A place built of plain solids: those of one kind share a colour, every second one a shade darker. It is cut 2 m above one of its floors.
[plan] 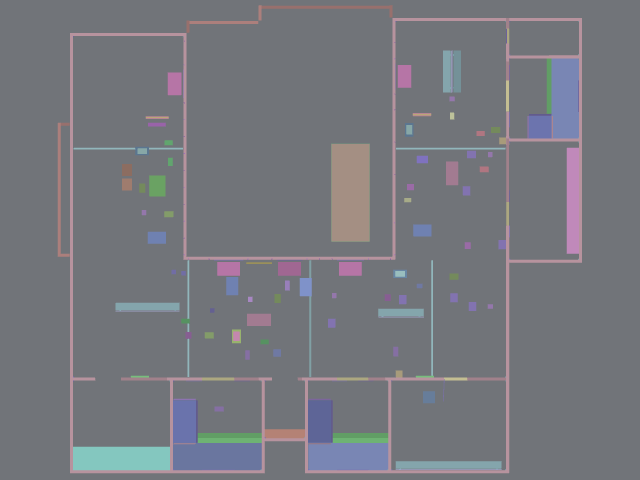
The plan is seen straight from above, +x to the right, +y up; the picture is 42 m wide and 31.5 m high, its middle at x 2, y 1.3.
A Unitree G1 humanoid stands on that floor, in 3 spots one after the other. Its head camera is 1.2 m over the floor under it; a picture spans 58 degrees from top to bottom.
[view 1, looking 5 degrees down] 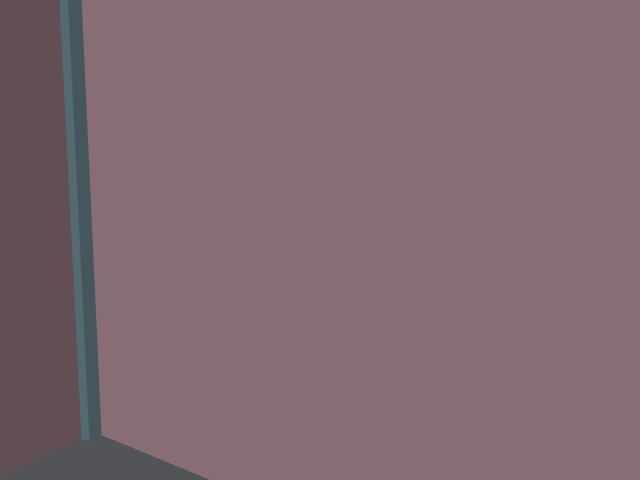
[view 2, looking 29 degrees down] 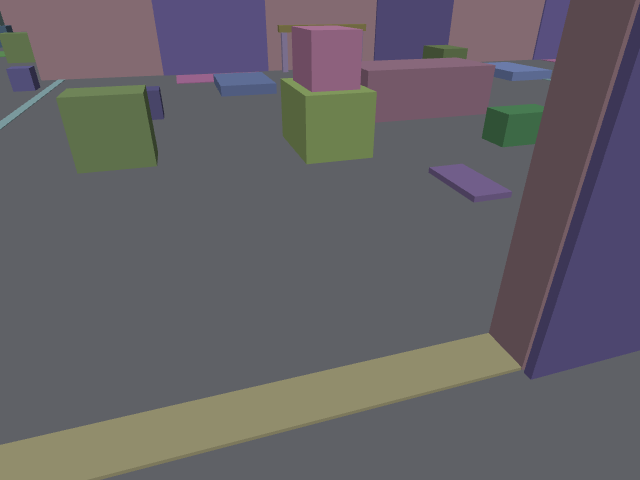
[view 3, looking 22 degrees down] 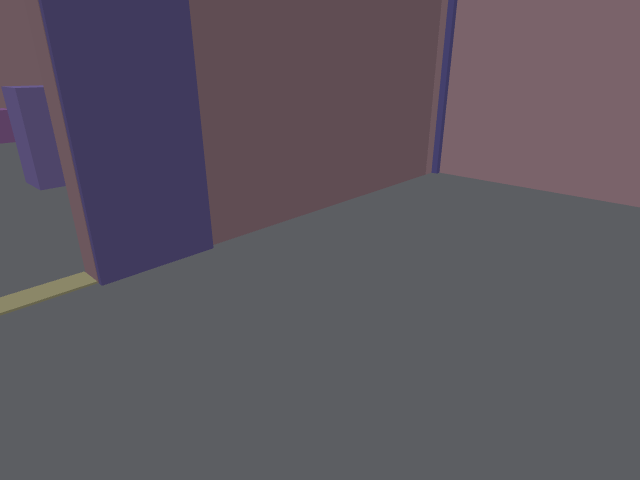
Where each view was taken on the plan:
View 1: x -0.30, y -10.01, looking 29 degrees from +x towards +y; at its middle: wall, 1.52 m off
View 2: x -4.68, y -8.82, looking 73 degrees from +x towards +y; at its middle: ground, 2.48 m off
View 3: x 16.93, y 3.02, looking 133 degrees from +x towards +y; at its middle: ground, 3.20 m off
